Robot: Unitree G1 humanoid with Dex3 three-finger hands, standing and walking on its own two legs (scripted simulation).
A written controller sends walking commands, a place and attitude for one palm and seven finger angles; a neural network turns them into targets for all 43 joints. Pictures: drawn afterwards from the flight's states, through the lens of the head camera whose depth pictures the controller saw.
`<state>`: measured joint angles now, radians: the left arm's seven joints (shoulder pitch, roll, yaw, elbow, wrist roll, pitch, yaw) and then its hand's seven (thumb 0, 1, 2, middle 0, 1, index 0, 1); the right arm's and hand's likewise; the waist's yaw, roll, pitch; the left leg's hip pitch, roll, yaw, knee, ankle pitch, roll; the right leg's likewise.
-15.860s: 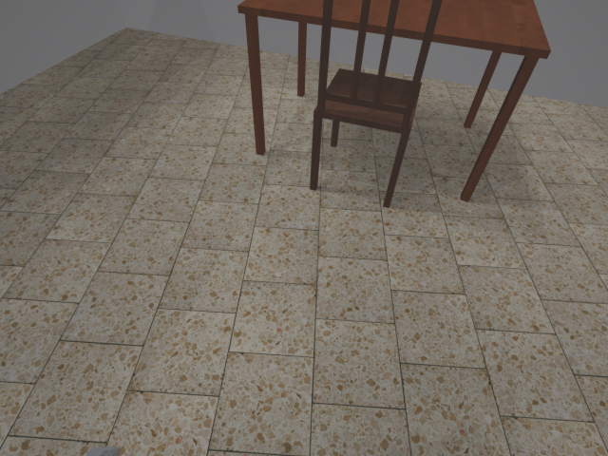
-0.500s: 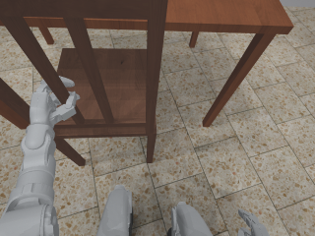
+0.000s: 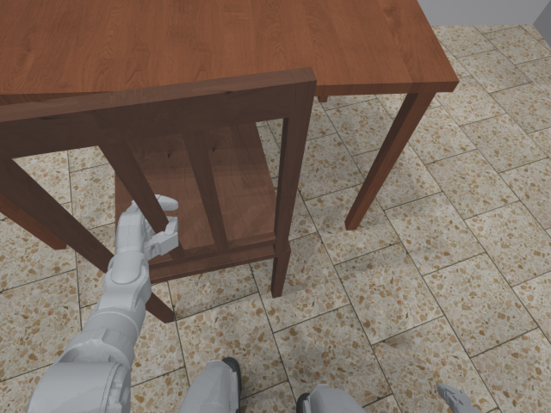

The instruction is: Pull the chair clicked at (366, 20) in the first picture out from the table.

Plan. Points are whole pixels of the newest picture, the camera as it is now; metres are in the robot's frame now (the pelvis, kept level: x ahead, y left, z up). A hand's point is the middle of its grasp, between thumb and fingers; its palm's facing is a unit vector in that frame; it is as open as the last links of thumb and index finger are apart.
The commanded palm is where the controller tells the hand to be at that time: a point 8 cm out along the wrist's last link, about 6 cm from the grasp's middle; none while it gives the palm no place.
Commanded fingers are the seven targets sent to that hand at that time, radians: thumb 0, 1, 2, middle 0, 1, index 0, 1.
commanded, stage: step backward, pulling the chair out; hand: left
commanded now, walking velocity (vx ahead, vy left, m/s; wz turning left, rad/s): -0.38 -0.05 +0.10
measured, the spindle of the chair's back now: (154, 213) +0.41 +0.20 -0.03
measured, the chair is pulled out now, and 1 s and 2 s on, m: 0.09 0.14 0.18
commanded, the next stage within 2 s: none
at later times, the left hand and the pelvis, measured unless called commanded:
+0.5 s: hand (192, 265) +0.33 +0.13 -0.06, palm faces +0.05 -0.98 -0.18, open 5.2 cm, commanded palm +0.33 +0.18 -0.05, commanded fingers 0.00 0.90 0.90 -0.50 -1.45 -0.50 -1.45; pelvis -0.02 -0.01 +0.01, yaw +1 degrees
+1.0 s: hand (189, 262) +0.34 +0.14 -0.06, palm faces +0.06 -0.98 -0.18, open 5.4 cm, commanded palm +0.34 +0.19 -0.05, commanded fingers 0.00 0.90 0.90 -0.50 -1.45 -0.50 -1.45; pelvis -0.02 -0.02 +0.00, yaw +1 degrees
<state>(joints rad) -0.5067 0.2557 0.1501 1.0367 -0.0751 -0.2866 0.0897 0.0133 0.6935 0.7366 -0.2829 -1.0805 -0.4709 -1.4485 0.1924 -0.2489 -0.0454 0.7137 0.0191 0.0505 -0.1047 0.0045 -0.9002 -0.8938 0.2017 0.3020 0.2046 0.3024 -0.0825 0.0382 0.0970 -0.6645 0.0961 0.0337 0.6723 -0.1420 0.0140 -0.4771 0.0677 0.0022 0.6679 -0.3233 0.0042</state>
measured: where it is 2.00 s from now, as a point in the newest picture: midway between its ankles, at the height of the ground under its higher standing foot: outside the picture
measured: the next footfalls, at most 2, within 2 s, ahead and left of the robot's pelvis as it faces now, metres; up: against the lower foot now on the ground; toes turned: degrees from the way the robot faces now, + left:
left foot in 1.60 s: +0.07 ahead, +0.13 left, +0.00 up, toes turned +1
